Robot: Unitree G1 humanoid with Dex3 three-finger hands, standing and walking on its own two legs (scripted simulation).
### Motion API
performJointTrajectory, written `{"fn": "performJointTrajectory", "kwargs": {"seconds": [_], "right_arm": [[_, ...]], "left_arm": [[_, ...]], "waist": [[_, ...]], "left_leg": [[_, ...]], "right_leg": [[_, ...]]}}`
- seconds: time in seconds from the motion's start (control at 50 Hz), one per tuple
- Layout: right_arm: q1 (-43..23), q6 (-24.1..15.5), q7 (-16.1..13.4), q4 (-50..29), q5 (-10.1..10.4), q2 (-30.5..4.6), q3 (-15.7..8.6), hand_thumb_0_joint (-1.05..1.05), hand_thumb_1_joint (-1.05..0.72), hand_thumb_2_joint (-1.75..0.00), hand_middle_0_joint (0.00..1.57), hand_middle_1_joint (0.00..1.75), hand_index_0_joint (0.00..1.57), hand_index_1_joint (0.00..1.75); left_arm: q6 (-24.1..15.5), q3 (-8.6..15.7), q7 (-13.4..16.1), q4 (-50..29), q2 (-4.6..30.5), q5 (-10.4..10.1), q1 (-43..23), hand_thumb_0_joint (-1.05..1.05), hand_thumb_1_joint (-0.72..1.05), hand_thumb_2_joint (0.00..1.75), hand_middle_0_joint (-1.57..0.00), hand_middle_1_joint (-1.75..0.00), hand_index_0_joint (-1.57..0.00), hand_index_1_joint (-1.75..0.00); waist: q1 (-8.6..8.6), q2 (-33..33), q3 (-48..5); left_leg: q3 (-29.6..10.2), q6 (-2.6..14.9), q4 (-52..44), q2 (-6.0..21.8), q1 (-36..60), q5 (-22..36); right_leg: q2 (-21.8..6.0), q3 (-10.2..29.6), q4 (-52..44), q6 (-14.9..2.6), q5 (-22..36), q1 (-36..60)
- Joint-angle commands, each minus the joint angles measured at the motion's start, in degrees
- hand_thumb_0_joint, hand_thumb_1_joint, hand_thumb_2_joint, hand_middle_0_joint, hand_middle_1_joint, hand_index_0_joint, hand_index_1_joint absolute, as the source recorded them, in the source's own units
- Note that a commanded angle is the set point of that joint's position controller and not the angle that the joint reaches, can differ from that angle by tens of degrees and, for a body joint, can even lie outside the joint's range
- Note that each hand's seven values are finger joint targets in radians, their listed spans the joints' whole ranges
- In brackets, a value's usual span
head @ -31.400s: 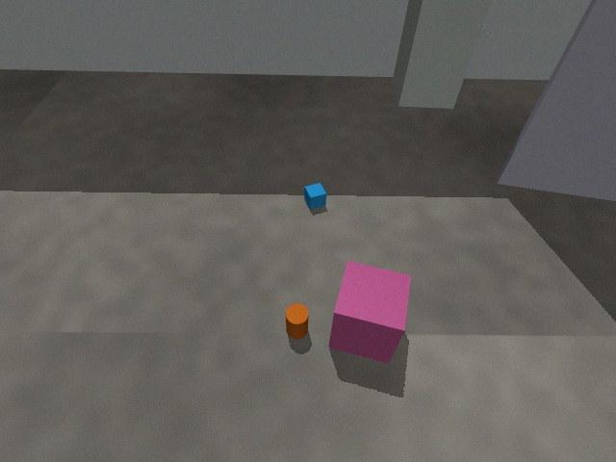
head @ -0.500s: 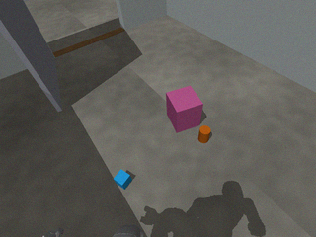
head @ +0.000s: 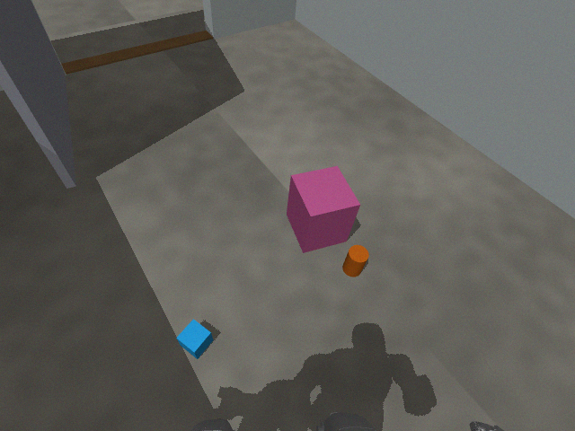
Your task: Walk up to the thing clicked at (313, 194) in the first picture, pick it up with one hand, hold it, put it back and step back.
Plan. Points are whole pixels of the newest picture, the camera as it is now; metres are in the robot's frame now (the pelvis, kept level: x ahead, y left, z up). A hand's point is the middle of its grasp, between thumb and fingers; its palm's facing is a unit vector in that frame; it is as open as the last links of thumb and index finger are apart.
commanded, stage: walk up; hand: left
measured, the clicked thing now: (195, 339) +0.46 +0.26 -0.72
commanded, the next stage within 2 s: stand in 1.28 s
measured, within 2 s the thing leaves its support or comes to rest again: neither
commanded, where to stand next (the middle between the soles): +0.08 +0.00 m, yaw +1 degrees
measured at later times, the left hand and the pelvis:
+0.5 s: hand out of the picture +0.12 +0.25 -0.14, palm faces -0.02 -0.93 -0.36, open 7.4 cm; pelvis +0.02 -0.01 +0.01, yaw +0 degrees
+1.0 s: hand out of the picture +0.10 +0.26 -0.14, palm faces +0.00 -0.93 -0.36, open 7.4 cm; pelvis +0.04 +0.00 +0.02, yaw +1 degrees
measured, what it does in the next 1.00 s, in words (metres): steps on the spot: right foot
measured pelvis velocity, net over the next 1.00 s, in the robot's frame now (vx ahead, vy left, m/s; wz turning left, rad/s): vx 0.04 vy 0.00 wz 0.01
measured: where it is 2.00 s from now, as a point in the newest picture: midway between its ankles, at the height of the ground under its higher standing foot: outside the picture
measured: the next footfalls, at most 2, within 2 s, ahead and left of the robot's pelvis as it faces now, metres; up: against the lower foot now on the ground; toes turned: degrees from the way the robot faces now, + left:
right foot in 0.08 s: +0.08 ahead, -0.15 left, +0.00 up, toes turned -2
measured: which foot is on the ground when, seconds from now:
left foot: down 0.00-1.00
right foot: up 0.00-0.06, down 0.08-1.00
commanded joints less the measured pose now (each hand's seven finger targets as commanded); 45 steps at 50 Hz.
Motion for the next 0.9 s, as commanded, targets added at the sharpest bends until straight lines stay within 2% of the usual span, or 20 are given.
{"fn": "performJointTrajectory", "kwargs": {"seconds": [0.0,0.04,0.06,0.08,0.1,0.12,0.14,0.16,0.18,0.2,0.24,0.26,0.28,0.32,0.34,0.42,0.5,0.58,0.72,0.88], "right_arm": [[-3.6,0.5,-1.1,-4.1,0.5,-15.5,-4.0,0.00,-0.90,-0.90,0.20,0.30,0.20,0.30],[-5.9,1.6,-0.9,-4.2,1.2,-13.3,-3.1,0.00,-0.90,-0.90,0.20,0.30,0.20,0.30],[-5.1,1.9,-0.9,-4.0,1.7,-10.6,-2.1,0.00,-0.90,-0.90,0.20,0.30,0.20,0.30],[-3.9,2.1,-0.8,-3.9,2.1,-8.2,-1.5,0.00,-0.90,-0.90,0.20,0.30,0.20,0.30],[-2.8,2.7,-1.1,-2.9,1.8,-8.4,-1.6,0.00,-0.90,-0.90,0.20,0.30,0.20,0.30],[-3.0,2.9,-1.4,-1.0,1.4,-12.2,-2.9,0.00,-0.90,-0.90,0.20,0.30,0.20,0.30],[-1.5,2.5,-1.3,0.6,1.4,-12.7,-3.2,0.00,-0.90,-0.90,0.20,0.30,0.20,0.30],[-1.5,2.2,-0.9,1.8,1.8,-12.1,-2.9,0.00,-0.90,-0.90,0.20,0.30,0.20,0.30],[-1.2,1.7,-0.9,2.8,2.1,-11.4,-2.6,0.00,-0.90,-0.90,0.20,0.30,0.20,0.30],[-0.9,1.4,-0.9,3.6,2.0,-11.6,-2.6,0.00,-0.90,-0.90,0.20,0.30,0.20,0.30],[-2.1,1.0,-1.2,3.5,1.3,-12.9,-2.6,0.00,-0.90,-0.90,0.20,0.30,0.20,0.30],[-4.7,0.7,-1.1,3.5,1.3,-13.9,-2.5,0.00,-0.90,-0.90,0.20,0.30,0.20,0.30],[-6.5,0.9,-0.8,4.2,1.8,-13.4,-2.2,0.00,-0.90,-0.90,0.20,0.30,0.20,0.30],[-6.2,1.3,-0.6,5.7,1.6,-12.1,-1.7,0.00,-0.90,-0.90,0.20,0.30,0.20,0.30],[-6.3,1.4,-0.7,6.2,1.6,-12.1,-1.5,0.00,-0.90,-0.90,0.20,0.30,0.20,0.30],[-8.5,1.2,-0.5,8.1,1.5,-12.6,-1.1,0.00,-0.90,-0.90,0.20,0.30,0.20,0.30],[-9.5,1.0,-0.6,9.8,1.2,-12.4,-0.7,0.00,-0.90,-0.90,0.20,0.30,0.20,0.30],[-11.0,1.0,-0.8,10.9,1.1,-12.4,-0.7,0.00,-0.90,-0.90,0.20,0.30,0.20,0.30],[-11.2,1.3,-0.9,12.4,1.3,-12.2,-0.9,0.00,-0.90,-0.90,0.20,0.30,0.20,0.30],[-12.1,1.7,-0.9,12.8,1.2,-12.2,-1.0,0.00,-0.90,-0.90,0.20,0.30,0.20,0.30]], "left_arm": [[-1.7,3.2,1.2,-0.2,9.3,0.1,6.3,0.00,0.90,0.90,-0.20,-0.30,-0.20,-0.30],[-2.4,3.3,1.9,1.3,8.9,0.5,7.5,0.00,0.90,0.90,-0.20,-0.30,-0.20,-0.30],[-2.8,3.7,2.2,1.2,10.3,0.9,6.4,0.00,0.90,0.90,-0.20,-0.30,-0.20,-0.30],[-3.4,4.1,2.4,0.3,13.4,1.6,4.2,0.00,0.90,0.90,-0.20,-0.30,-0.20,-0.30],[-3.6,4.3,2.4,-1.5,17.0,1.4,-1.3,0.00,0.90,0.90,-0.20,-0.30,-0.20,-0.30],[-3.3,4.4,2.3,-2.0,18.3,1.1,-5.4,0.00,0.90,0.90,-0.20,-0.30,-0.20,-0.30],[-3.0,3.8,2.1,-2.1,16.1,0.9,-7.2,0.00,0.90,0.90,-0.20,-0.30,-0.20,-0.30],[-2.9,3.0,1.9,-1.9,13.7,0.6,-8.1,0.00,0.90,0.90,-0.20,-0.30,-0.20,-0.30],[-2.9,2.5,1.9,-1.5,12.4,0.5,-8.2,0.00,0.90,0.90,-0.20,-0.30,-0.20,-0.30],[-3.0,2.3,1.8,-0.9,11.8,0.3,-8.1,0.00,0.90,0.90,-0.20,-0.30,-0.20,-0.30],[-3.0,1.8,1.6,-0.4,11.0,-0.1,-6.0,0.00,0.90,0.90,-0.20,-0.30,-0.20,-0.30],[-2.9,1.7,1.5,0.5,10.5,-0.3,-4.8,0.00,0.90,0.90,-0.20,-0.30,-0.20,-0.30],[-2.8,1.9,1.7,1.8,10.8,-0.5,-4.7,0.00,0.90,0.90,-0.20,-0.30,-0.20,-0.30],[-2.9,1.8,1.7,1.9,11.5,-0.1,-8.1,0.00,0.90,0.90,-0.20,-0.30,-0.20,-0.30],[-2.8,1.8,1.8,2.4,11.8,-0.3,-8.4,0.00,0.90,0.90,-0.20,-0.30,-0.20,-0.30],[-2.4,1.2,1.7,3.8,10.7,-0.5,-9.5,0.00,0.90,0.90,-0.20,-0.30,-0.20,-0.30],[-2.1,0.9,1.5,5.5,10.1,-0.6,-11.3,0.00,0.90,0.90,-0.20,-0.30,-0.20,-0.30],[-1.9,0.6,1.3,6.9,9.9,-0.5,-11.8,0.00,0.90,0.90,-0.20,-0.30,-0.20,-0.30],[-2.0,0.5,1.3,8.8,9.9,-0.3,-13.5,0.00,0.90,0.90,-0.20,-0.30,-0.20,-0.30],[-1.9,0.5,1.3,10.1,9.7,0.0,-13.5,0.00,0.90,0.90,-0.20,-0.30,-0.20,-0.30]], "waist": [[1.17,14.0,-5.8],[2.79,10.6,-7.3],[2.83,5.8,-7.0],[1.25,-3.0,-5.5],[-0.16,-6.6,-3.4],[-0.43,-5.9,-1.5],[-2.02,-4.7,-1.3],[-2.45,-4.1,-1.2],[-2.75,-4.9,-2.9],[-2.39,-5.5,-5.0],[-0.89,-3.8,-8.9],[0.46,-2.5,-9.3],[1.29,-2.3,-7.8],[-0.22,-3.0,-8.2],[-0.14,-1.4,-7.6],[0.66,2.5,-6.4],[0.79,4.9,-6.8],[0.84,6.0,-6.2],[0.06,4.7,-8.4],[-0.16,3.3,-7.5]], "left_leg": [[-10.0,10.79,-8.3,10.0,-1.7,4.8],[-7.3,7.67,-1.4,7.7,-4.2,3.1],[-5.8,5.12,2.2,5.8,-6.7,0.4],[-3.3,2.17,8.7,1.2,-9.2,-4.9],[-2.8,0.62,12.8,-1.5,-8.8,-15.7],[-4.7,0.55,15.7,0.5,-2.3,-16.9],[-5.0,1.04,11.5,1.2,1.7,-14.3],[-3.9,1.50,5.6,0.4,2.9,-12.1],[-3.4,1.58,-0.3,0.7,4.7,-3.7],[-5.1,1.88,-2.4,1.9,6.7,3.6],[-8.3,3.05,-4.0,4.3,9.8,11.4],[-10.3,3.77,-4.5,5.4,7.9,9.2],[-9.4,3.47,-4.3,4.7,4.8,7.0],[-6.2,2.10,-4.6,2.4,5.3,5.9],[-6.0,1.84,-5.3,2.1,6.0,4.5],[-8.6,2.50,-10.1,4.1,4.9,3.2],[-9.2,2.14,-13.5,4.8,3.4,3.7],[-8.8,1.72,-15.6,4.6,3.9,2.0],[-7.2,1.27,-14.7,4.1,8.6,7.0],[-7.0,1.25,-15.3,4.0,9.9,6.2]], "right_leg": [[1.1,-2.4,-10.4,0.78,7.8,6.8],[2.6,-3.2,-20.0,0.42,14.9,12.9],[0.2,0.9,-22.9,-0.57,16.0,14.6],[-8.9,15.3,-28.1,-3.69,14.3,11.4],[-18.5,27.1,-34.7,-9.06,3.4,4.3],[-20.3,27.0,-33.0,-13.15,3.8,-3.1],[-16.7,21.4,-29.8,-11.56,6.2,-5.0],[-12.1,14.0,-27.5,-8.20,9.3,-3.8],[-9.2,9.5,-25.2,-5.15,13.6,-0.8],[-7.5,7.4,-23.0,-3.48,17.5,0.7],[-6.0,6.1,-18.9,-2.26,23.9,2.9],[-4.1,4.8,-19.8,-1.54,20.0,4.3],[-3.7,4.3,-22.7,-1.21,16.0,6.8],[-6.4,6.8,-24.4,-2.15,17.5,8.7],[-6.9,7.1,-24.6,-2.44,16.7,7.4],[-4.6,3.9,-25.4,-1.10,14.6,9.2],[-3.8,2.8,-25.3,-0.52,16.6,13.0],[-4.0,2.6,-27.6,-0.27,17.4,14.1],[-4.9,2.8,-30.3,-0.02,21.4,14.9],[-5.0,2.4,-32.2,0.49,20.0,13.9]]}}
